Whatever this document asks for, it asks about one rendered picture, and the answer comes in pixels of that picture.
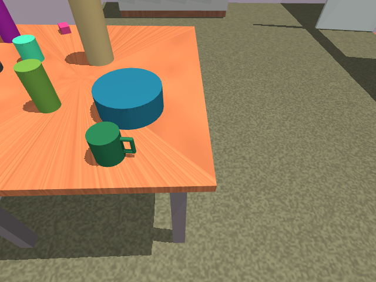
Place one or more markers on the table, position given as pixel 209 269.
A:
pixel 43 154

